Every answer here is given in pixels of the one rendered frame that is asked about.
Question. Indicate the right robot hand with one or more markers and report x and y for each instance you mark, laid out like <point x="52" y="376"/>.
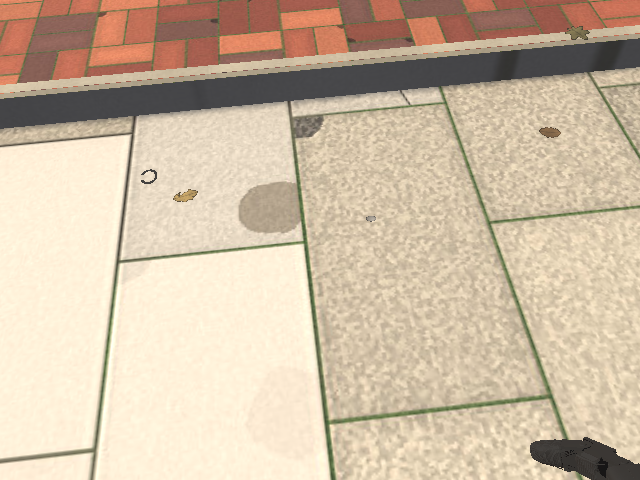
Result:
<point x="589" y="458"/>

